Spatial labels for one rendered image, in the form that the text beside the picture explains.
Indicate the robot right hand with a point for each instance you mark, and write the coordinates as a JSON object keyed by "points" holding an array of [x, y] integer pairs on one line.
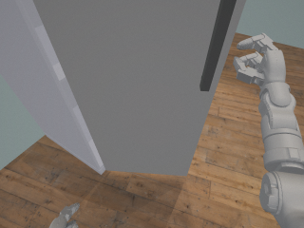
{"points": [[271, 65]]}

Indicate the fridge door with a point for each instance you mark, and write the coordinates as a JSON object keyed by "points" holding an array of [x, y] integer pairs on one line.
{"points": [[134, 68]]}

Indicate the right robot upper arm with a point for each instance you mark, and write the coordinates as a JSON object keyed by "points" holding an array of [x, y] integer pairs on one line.
{"points": [[282, 195]]}

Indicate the handle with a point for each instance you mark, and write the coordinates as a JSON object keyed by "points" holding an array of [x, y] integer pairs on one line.
{"points": [[225, 12]]}

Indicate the right robot forearm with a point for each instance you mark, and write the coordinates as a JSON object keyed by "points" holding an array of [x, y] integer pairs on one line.
{"points": [[283, 145]]}

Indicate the robot left hand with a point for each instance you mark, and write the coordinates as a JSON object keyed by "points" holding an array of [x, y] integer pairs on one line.
{"points": [[64, 217]]}

